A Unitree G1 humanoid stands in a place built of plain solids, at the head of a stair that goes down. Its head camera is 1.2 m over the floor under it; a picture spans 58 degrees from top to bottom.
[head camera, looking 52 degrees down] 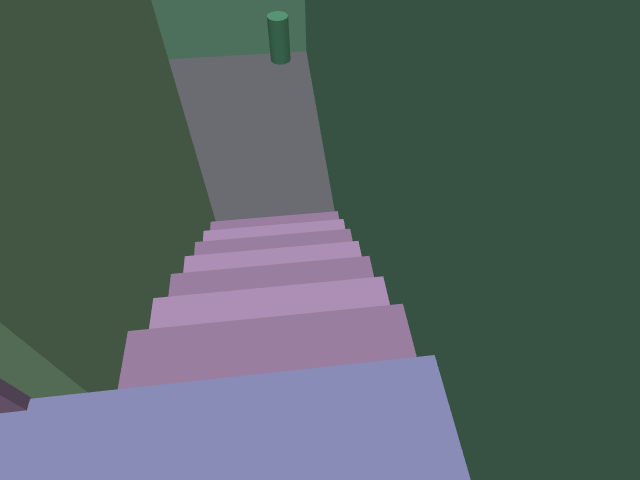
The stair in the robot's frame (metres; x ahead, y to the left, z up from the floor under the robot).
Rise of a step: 0.19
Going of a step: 0.25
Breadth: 0.98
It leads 6 degrees to the left of straight ahead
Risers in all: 8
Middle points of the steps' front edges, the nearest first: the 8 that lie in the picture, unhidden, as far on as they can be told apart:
0.46 0.15 0.00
0.74 0.18 -0.19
0.98 0.21 -0.38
1.22 0.24 -0.56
1.47 0.27 -0.75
1.71 0.29 -0.94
1.95 0.32 -1.13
2.20 0.35 -1.32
